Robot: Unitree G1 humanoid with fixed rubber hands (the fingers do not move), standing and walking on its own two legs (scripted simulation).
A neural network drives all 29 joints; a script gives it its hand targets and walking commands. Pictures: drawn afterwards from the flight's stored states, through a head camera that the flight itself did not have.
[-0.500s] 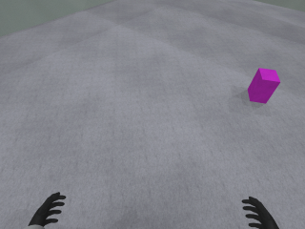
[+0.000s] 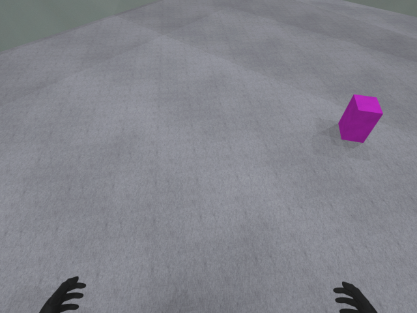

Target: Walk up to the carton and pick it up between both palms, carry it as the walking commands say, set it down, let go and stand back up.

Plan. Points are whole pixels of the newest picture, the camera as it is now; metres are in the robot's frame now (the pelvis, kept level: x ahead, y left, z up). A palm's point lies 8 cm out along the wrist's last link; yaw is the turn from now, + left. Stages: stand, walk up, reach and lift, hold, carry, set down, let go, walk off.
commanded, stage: stand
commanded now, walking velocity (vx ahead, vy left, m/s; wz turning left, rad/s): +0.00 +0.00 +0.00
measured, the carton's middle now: (358, 118) +1.43 -1.03 -0.63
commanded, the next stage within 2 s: walk up in 1.68 s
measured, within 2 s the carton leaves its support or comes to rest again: neither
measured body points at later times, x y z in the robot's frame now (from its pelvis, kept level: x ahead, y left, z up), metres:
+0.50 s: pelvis +0.00 +0.00 +0.02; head +0.00 +0.00 +0.47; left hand +0.12 +0.31 -0.09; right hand +0.13 -0.31 -0.09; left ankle +0.00 +0.12 -0.73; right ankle +0.00 -0.12 -0.73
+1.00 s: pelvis +0.00 +0.00 +0.02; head +0.00 +0.00 +0.47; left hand +0.11 +0.32 -0.09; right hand +0.11 -0.32 -0.09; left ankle +0.00 +0.12 -0.73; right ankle +0.00 -0.12 -0.73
